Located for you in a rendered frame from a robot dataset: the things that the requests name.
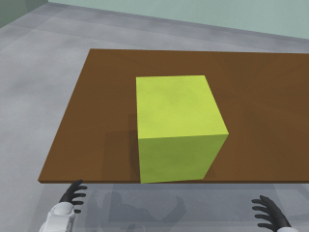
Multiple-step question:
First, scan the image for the robot left hand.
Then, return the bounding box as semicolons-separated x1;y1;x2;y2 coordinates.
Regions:
59;179;87;214

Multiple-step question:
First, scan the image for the left robot forearm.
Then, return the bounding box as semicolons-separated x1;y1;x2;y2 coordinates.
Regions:
39;202;75;232

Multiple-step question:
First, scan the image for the robot right hand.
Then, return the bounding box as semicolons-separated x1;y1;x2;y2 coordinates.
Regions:
251;195;291;232

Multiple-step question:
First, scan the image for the table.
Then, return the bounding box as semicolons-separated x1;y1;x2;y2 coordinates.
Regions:
38;48;309;184

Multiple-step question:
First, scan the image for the carton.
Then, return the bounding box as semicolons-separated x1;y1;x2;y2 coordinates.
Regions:
136;75;229;184

